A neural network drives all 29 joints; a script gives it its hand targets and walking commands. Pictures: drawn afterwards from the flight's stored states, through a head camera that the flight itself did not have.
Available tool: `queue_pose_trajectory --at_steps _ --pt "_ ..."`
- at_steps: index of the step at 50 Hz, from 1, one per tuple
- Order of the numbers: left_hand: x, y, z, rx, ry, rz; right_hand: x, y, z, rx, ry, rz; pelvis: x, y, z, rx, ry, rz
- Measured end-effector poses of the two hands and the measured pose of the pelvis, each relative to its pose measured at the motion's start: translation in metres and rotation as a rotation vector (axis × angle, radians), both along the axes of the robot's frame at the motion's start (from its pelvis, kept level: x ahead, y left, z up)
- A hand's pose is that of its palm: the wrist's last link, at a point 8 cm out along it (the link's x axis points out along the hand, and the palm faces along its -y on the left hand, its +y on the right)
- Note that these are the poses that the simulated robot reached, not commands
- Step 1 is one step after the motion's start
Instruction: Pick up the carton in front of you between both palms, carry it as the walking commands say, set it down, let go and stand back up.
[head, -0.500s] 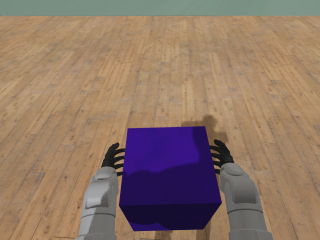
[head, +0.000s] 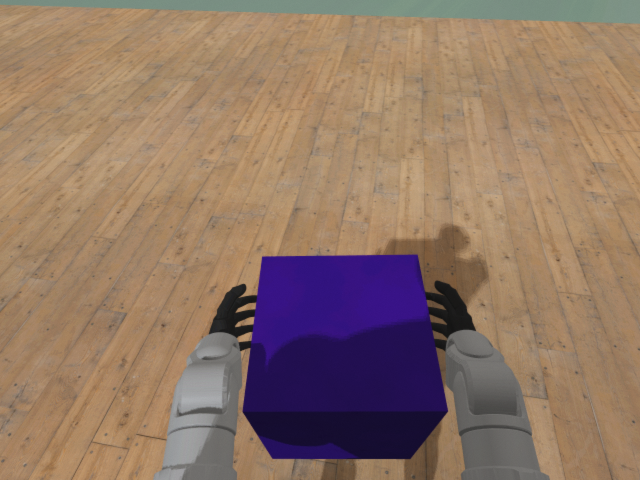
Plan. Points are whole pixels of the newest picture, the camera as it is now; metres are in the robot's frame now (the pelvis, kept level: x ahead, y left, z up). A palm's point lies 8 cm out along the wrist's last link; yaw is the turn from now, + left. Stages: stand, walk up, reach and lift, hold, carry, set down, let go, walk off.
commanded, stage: hold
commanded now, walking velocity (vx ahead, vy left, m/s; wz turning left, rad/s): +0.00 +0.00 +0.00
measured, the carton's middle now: (340, 363) +0.28 -0.01 -0.05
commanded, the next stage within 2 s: set down in 0.56 s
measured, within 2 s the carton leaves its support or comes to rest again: neither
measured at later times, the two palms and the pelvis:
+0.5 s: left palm (238, 348) +0.26 +0.12 +0.04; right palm (472, 316) +0.30 -0.18 +0.04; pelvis -0.01 -0.06 +0.00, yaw +7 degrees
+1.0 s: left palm (254, 339) +0.32 +0.12 -0.04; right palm (452, 322) +0.34 -0.18 -0.04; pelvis -0.02 -0.04 -0.02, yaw +6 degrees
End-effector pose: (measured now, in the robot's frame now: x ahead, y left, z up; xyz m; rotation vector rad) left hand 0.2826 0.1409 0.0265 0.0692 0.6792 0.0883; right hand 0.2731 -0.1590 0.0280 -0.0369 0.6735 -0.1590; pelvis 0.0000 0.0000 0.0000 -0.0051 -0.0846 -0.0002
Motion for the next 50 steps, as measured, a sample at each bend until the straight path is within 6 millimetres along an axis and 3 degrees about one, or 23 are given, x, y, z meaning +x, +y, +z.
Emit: queue_pose_trajectory --at_steps 8,24,36,44,50 --pt "-0.023 0.016 0.008 -0.002 -0.013 0.142 0.018 0.017 0.007 0.006 -0.013 0.135 -0.004 -0.021 0.002 0.005 -0.035 0.083" --pt "-0.020 -0.022 0.017 0.016 -0.005 0.155 0.025 -0.020 0.010 0.029 -0.007 0.145 -0.005 -0.063 0.002 0.009 -0.040 0.125" --pt "-0.010 -0.023 0.016 0.004 0.002 0.173 0.038 -0.021 0.010 0.055 -0.001 0.135 -0.003 -0.067 0.001 0.005 -0.033 0.131" --pt "0.018 -0.022 -0.012 -0.001 0.039 0.145 0.057 -0.021 -0.018 0.079 0.035 0.087 -0.009 -0.055 -0.008 -0.007 0.027 0.130" --pt "0.037 -0.026 -0.065 0.015 0.060 0.095 0.064 -0.025 -0.071 0.040 0.054 0.075 -0.017 -0.043 -0.019 -0.005 0.186 0.109"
